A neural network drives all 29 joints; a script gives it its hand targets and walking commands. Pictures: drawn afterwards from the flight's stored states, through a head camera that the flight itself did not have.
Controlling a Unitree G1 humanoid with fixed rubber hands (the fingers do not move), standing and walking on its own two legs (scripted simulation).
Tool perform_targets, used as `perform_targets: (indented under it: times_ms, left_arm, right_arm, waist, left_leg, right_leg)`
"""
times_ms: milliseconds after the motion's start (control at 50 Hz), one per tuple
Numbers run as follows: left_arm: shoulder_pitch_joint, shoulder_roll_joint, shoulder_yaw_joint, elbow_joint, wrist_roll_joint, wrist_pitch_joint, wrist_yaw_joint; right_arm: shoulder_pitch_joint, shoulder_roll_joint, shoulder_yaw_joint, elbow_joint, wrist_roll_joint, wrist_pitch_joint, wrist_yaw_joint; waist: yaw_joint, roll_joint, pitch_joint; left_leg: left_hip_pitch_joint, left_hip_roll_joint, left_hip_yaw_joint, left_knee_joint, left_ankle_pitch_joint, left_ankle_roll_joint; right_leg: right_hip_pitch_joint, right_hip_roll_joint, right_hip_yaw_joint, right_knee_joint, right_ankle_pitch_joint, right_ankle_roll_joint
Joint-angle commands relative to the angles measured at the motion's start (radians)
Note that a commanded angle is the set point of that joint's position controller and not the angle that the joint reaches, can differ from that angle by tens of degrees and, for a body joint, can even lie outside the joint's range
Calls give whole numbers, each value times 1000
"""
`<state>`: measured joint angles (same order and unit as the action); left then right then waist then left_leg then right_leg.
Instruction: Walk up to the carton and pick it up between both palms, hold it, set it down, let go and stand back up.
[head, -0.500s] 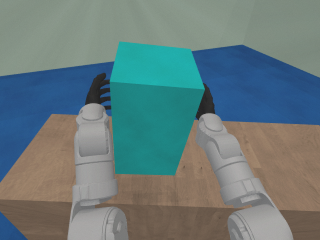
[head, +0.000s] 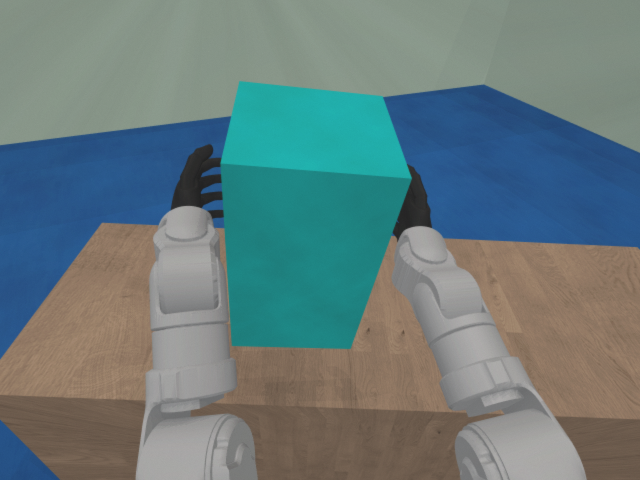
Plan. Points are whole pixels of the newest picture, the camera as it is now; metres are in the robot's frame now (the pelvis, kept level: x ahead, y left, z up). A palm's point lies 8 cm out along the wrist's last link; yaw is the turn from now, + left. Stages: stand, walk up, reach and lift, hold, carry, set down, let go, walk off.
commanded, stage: hold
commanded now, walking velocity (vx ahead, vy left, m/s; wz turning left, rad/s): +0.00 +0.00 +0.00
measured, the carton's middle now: (301, 230) +0.39 +0.02 +0.17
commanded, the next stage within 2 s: none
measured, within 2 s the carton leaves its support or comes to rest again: neither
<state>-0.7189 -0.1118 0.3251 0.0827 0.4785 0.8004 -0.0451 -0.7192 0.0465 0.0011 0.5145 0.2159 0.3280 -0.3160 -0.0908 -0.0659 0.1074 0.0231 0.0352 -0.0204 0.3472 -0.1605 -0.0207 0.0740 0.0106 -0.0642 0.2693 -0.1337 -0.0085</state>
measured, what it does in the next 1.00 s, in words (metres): stands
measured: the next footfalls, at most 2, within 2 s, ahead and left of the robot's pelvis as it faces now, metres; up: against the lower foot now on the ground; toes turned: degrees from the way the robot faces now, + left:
none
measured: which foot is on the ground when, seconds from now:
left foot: down 0.00-1.00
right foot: down 0.00-1.00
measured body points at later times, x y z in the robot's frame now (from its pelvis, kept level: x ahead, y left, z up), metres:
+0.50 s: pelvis +0.01 +0.00 +0.00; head -0.04 +0.04 +0.45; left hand +0.38 +0.15 +0.21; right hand +0.38 -0.11 +0.19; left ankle +0.04 +0.13 -0.75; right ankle +0.03 -0.11 -0.75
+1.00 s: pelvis +0.00 +0.00 +0.00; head -0.04 +0.03 +0.45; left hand +0.38 +0.14 +0.21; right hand +0.38 -0.12 +0.19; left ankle +0.04 +0.13 -0.75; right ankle +0.03 -0.11 -0.75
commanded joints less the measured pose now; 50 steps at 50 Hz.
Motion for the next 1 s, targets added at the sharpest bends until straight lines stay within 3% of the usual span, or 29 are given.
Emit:
perform_targets:
  times_ms: [0, 120, 180, 320, 480, 660, 860, 980]
  left_arm:
    - [-568, -500, -398, 37, -164, -52, -145]
    - [-560, -541, -471, -36, -205, -69, -138]
    - [-538, -535, -490, -59, -214, -70, -138]
    - [-516, -523, -483, -50, -189, -55, -143]
    - [-535, -549, -531, -94, -217, -60, -130]
    - [-535, -527, -474, -39, -192, -58, -129]
    - [-551, -519, -463, -38, -197, -66, -137]
    - [-549, -511, -452, -25, -188, -64, -142]
  right_arm:
    - [-809, 514, 282, -283, 2, -107, 151]
    - [-836, 534, 351, -361, 51, -131, 130]
    - [-808, 531, 378, -375, 66, -124, 113]
    - [-742, 513, 343, -333, 43, -102, 124]
    - [-787, 514, 362, -388, 59, -114, 126]
    - [-775, 507, 327, -329, 23, -112, 143]
    - [-797, 527, 346, -338, 35, -122, 132]
    - [-784, 527, 336, -321, 29, -118, 130]
  waist:
    - [2, 72, -393]
    - [-18, 95, -530]
    - [-28, 90, -527]
    - [-31, 99, -391]
    - [-33, 123, -470]
    - [-14, 91, -421]
    - [-14, 82, -468]
    - [-15, 80, -435]
  left_leg:
    - [53, -63, 80, -77, 64, 44]
    - [145, -73, 59, 12, 275, 9]
    - [155, -75, 53, 24, 310, 0]
    - [96, -62, 57, -27, 231, -3]
    - [140, -58, 50, 9, 302, -16]
    - [91, -56, 62, -40, 177, 13]
    - [114, -70, 63, -16, 212, 18]
    - [96, -70, 65, -30, 181, 21]
  right_leg:
    - [47, 39, -53, -39, 15, 49]
    - [103, 45, -55, -16, 222, 59]
    - [111, 45, -57, -11, 271, 68]
    - [89, 46, -60, -23, 153, 56]
    - [75, 53, -63, -17, 166, 47]
    - [66, 47, -57, -28, 83, 44]
    - [92, 40, -53, -23, 176, 59]
    - [90, 36, -54, -25, 163, 62]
